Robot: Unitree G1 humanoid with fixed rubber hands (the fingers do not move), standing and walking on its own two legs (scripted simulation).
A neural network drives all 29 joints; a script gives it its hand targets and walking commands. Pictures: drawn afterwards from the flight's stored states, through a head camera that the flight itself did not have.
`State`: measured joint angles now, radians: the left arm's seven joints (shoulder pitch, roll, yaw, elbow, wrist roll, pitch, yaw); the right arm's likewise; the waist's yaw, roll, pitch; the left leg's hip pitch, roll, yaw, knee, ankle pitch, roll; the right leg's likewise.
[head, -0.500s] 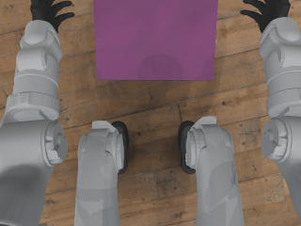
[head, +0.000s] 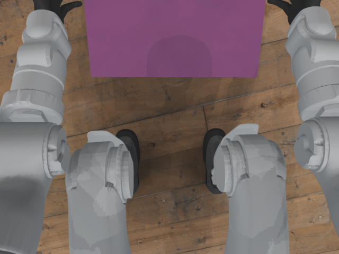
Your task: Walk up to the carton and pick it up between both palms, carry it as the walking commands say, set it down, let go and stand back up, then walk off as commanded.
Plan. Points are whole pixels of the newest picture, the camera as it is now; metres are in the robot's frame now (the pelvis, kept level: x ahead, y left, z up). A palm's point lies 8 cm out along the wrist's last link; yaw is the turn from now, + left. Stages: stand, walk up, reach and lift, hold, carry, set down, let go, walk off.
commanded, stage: reach and lift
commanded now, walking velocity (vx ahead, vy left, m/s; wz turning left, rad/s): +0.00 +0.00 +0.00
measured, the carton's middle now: (173, 21) +0.52 -0.01 -0.25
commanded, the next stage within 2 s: none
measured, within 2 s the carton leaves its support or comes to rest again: leaves its support in 1.46 s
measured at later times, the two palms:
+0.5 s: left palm (63, 6) +0.53 +0.18 -0.17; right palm (290, 6) +0.52 -0.21 -0.17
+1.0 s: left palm (66, 5) +0.53 +0.17 -0.17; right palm (282, 4) +0.52 -0.20 -0.17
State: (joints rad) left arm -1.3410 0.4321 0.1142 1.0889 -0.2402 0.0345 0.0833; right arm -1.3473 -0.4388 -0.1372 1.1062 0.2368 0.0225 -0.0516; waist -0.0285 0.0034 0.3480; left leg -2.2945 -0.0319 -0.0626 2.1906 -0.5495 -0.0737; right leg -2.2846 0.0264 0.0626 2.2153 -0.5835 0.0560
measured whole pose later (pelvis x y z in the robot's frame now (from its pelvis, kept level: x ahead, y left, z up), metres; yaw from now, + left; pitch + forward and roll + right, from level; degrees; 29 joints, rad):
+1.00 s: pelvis -0.01 +0.00 +0.01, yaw +0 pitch +38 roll +0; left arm -1.47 0.39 -0.01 1.21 -0.30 0.00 0.11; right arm -1.47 -0.40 -0.01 1.22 0.30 -0.01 -0.10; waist -0.02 0.01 0.37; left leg -2.29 -0.03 -0.06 2.14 -0.51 -0.07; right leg -2.28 0.02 0.07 2.17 -0.55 0.06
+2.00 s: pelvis +0.00 +0.00 +0.02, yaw +0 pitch +44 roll +1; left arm -1.28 0.28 0.26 0.91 -0.06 0.24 0.07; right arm -1.28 -0.31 -0.25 0.91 0.08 0.26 -0.07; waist -0.02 0.01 0.09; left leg -2.33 -0.02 -0.05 2.07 -0.51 -0.06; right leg -2.32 0.03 0.06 2.09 -0.53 0.05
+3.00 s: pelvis +0.00 +0.00 +0.12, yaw +0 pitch +49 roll +1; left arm -1.07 0.12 0.43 0.68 0.14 0.40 0.00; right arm -1.06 -0.15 -0.44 0.66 -0.13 0.41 0.00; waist -0.01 0.01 -0.18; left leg -2.13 -0.01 -0.05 1.72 -0.44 -0.05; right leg -2.13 0.01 0.05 1.74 -0.46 0.04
